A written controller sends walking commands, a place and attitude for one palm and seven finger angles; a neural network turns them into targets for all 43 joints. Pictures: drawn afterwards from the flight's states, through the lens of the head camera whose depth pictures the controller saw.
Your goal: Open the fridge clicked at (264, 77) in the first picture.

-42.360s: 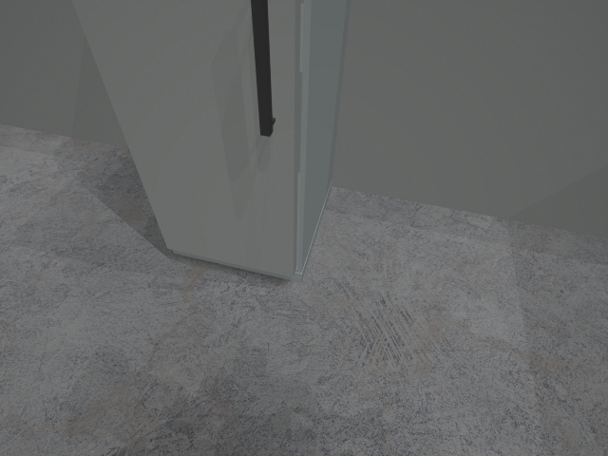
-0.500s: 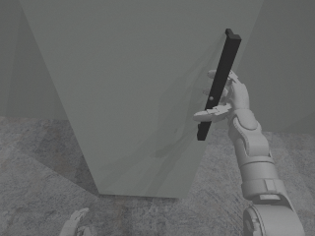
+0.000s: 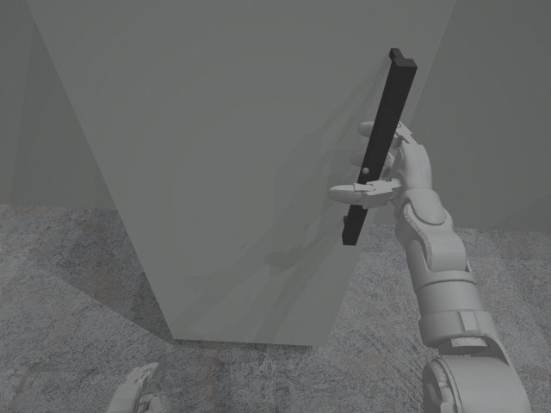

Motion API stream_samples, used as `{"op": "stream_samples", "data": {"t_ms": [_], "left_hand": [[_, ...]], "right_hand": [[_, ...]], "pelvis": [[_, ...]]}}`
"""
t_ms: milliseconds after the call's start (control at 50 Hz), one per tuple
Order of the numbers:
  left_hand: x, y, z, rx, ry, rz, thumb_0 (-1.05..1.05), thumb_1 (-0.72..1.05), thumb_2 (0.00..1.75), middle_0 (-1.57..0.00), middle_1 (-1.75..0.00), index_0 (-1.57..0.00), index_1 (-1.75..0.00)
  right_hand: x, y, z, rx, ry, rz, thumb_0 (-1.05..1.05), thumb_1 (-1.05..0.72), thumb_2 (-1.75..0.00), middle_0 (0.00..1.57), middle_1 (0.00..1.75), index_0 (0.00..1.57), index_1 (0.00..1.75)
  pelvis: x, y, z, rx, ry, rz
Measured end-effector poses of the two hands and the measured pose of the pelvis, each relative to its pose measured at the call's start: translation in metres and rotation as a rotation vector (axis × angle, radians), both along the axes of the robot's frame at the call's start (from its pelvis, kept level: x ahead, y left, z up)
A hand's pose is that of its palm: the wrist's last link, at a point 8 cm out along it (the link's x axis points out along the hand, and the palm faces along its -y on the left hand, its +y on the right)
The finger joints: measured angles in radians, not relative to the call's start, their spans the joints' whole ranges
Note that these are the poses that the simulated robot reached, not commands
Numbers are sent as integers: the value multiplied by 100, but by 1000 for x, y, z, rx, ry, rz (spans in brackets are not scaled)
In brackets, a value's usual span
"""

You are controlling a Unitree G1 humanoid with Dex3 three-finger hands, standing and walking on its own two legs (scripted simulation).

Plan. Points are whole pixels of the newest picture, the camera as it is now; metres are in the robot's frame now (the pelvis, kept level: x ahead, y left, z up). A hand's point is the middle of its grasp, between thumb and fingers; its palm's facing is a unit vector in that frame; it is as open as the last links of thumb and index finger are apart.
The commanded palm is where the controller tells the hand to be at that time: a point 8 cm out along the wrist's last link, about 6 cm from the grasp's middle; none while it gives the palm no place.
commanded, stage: grip the handle and tug to test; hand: right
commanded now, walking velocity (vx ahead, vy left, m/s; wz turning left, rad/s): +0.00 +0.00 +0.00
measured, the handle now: (367, 163) +0.47 -0.11 +0.15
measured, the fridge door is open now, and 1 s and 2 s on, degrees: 0 0 14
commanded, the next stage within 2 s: pull the door a little, standing still in 1.20 s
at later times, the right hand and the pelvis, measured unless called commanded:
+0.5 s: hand (365, 169) +0.41 -0.09 +0.18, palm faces -0.02 +1.00 +0.01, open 5.9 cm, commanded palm +0.38 -0.14 +0.18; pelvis +0.00 +0.00 +0.00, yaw +0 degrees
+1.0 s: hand (364, 169) +0.41 -0.09 +0.18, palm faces -0.01 +1.00 +0.01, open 5.9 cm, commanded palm +0.37 -0.14 +0.18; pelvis +0.01 +0.00 +0.00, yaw +0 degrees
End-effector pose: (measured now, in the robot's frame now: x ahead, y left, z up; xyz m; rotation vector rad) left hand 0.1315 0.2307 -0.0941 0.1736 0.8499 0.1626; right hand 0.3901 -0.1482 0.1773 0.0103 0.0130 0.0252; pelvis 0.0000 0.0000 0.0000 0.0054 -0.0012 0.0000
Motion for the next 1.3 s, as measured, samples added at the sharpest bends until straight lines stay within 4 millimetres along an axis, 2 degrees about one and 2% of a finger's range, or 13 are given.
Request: {"op": "stream_samples", "data": {"t_ms": [460,920,1080,1300], "left_hand": [[0,3,0,-3,4,13,1,90,90,-20,-30,-21,-30],[5,5,0,-4,-1,6,1,90,90,-20,-30,-21,-30],[6,5,1,-23,-15,17,1,90,90,-20,-30,-21,-30],[29,6,5,-27,-25,15,1,90,90,-20,-30,-21,-30]], "right_hand": [[2,-1,1,-1,-6,-6,0,-67,-80,37,134,38,133],[2,1,1,0,-2,-12,0,-68,-81,35,137,36,136],[0,2,0,-5,-13,-16,0,-70,-79,32,138,32,138],[-1,2,-1,-7,-29,-3,0,-73,-76,29,139,29,137]], "pelvis": [[4,1,1,0,2,6],[4,3,0,-1,5,2],[10,3,1,-2,5,16],[28,2,0,1,12,23]]}}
